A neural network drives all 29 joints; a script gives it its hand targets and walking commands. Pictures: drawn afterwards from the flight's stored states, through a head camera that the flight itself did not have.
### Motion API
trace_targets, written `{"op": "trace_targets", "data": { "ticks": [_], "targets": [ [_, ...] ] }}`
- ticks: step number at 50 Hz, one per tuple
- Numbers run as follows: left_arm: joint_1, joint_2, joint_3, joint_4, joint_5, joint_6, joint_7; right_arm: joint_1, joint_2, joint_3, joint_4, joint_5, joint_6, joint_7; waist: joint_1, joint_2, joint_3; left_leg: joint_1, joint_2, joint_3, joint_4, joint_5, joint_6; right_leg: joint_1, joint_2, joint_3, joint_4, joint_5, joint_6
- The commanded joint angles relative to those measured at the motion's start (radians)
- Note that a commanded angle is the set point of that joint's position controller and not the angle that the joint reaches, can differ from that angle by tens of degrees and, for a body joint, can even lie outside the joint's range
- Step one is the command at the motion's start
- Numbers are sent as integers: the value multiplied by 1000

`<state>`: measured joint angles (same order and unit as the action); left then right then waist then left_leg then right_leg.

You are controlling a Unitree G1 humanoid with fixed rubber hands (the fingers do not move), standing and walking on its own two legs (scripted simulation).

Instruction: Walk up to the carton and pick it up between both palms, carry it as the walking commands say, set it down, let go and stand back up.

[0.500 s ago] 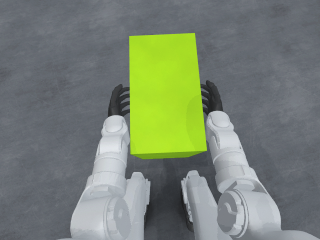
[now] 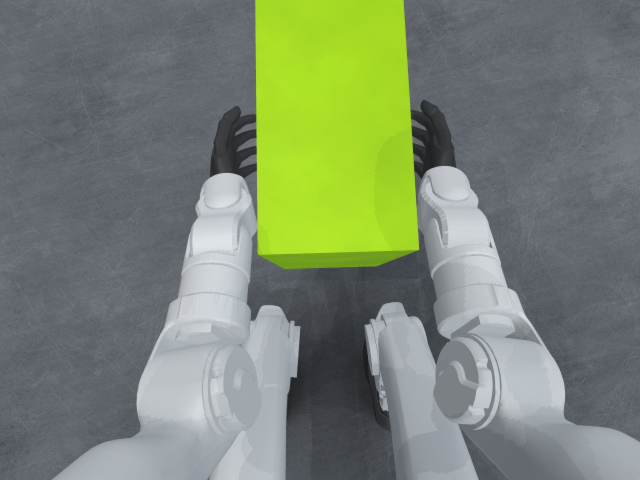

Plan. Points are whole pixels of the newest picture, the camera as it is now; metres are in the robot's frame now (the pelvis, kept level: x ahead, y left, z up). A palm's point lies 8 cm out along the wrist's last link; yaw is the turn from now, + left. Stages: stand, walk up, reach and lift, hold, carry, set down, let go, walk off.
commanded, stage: set down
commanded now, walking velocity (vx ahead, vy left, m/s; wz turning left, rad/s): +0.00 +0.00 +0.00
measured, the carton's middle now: (329, 161) +0.50 +0.00 -0.15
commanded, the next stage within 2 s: none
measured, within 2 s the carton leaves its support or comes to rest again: neither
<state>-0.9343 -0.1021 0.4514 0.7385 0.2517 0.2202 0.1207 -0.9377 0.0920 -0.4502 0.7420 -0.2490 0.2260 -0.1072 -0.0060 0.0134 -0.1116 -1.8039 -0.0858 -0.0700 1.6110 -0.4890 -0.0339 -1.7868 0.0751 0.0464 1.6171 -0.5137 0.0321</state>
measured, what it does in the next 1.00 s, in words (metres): lowers itself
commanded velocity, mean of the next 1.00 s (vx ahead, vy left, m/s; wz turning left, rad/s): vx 0.00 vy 0.00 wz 0.00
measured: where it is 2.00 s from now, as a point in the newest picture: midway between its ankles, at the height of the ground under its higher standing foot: (330, 397)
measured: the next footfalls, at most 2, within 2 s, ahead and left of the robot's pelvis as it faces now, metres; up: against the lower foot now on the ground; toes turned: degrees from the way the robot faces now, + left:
none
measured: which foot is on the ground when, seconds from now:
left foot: down 0.00-1.00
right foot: down 0.00-1.00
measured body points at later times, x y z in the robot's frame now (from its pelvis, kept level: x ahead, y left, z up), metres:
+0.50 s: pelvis -0.01 +0.00 -0.07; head +0.29 +0.00 +0.27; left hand +0.49 +0.13 -0.18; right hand +0.50 -0.13 -0.18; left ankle +0.10 +0.12 -0.51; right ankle +0.09 -0.12 -0.51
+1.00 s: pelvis -0.01 +0.00 -0.13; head +0.33 +0.00 +0.17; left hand +0.52 +0.13 -0.27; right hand +0.52 -0.12 -0.27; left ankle +0.10 +0.12 -0.51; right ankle +0.09 -0.12 -0.51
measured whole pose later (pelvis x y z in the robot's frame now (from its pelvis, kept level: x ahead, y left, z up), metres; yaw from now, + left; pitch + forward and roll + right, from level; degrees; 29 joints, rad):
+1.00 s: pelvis -0.01 +0.00 -0.13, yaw -1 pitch +43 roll -1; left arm -1.25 0.03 0.41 0.80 0.18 0.25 0.15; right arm -1.26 -0.04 -0.39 0.82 -0.17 0.24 -0.14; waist 0.00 0.00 0.11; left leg -2.22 -0.10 -0.05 2.01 -0.54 -0.05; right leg -2.20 0.10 0.04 2.02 -0.57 0.05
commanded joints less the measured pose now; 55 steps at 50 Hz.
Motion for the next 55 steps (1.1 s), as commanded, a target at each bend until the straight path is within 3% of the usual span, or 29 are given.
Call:
{"op": "trace_targets", "data": {
  "ticks": [1,13,33,51,55],
  "targets": [
    [-584,-943,-474,38,-82,-24,-165,-577,959,478,44,85,-22,164,-5,-7,-932,485,-122,84,-113,221,-5,453,121,-74,-128,247,15],
    [-659,-904,-508,17,-122,-15,-167,-649,927,511,31,125,-17,152,0,-6,-969,402,-123,100,0,237,-11,375,123,-83,-21,259,19],
    [-836,-838,-458,62,-133,12,-183,-839,840,457,66,136,-3,177,1,4,-954,307,-107,117,138,195,-9,203,116,-110,128,185,11],
    [-928,-780,-492,60,-188,-1,-202,-938,788,498,80,195,-16,195,6,0,-951,235,-99,131,279,265,-7,128,109,-117,267,248,9],
    [-954,-794,-538,21,-226,-6,-207,-962,810,546,42,231,-21,192,6,-1,-1046,264,-100,138,312,308,-7,172,110,-119,298,293,9]
  ]
}}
